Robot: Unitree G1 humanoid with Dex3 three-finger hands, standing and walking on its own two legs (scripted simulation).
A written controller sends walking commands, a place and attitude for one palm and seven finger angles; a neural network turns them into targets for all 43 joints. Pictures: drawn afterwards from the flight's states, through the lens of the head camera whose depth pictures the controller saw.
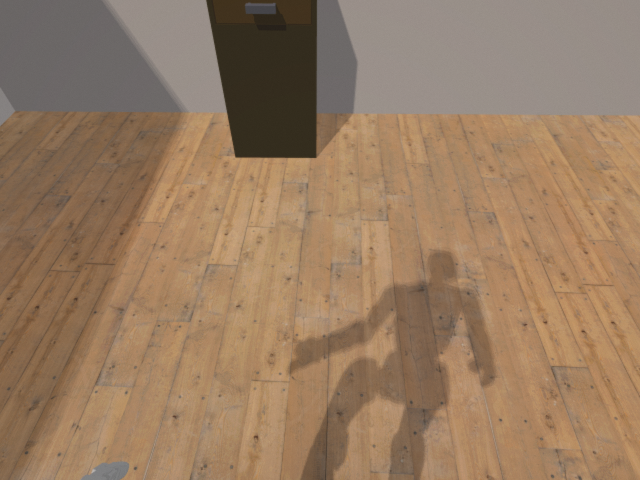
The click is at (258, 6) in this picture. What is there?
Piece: drawer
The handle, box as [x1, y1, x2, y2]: [245, 3, 275, 13]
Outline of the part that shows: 245,4 246,13 275,13 275,3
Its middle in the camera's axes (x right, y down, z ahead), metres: -0.23 -0.90 +1.49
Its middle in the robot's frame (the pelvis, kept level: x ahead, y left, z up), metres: +1.71 +0.31 -0.04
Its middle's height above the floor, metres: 0.73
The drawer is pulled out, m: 0.00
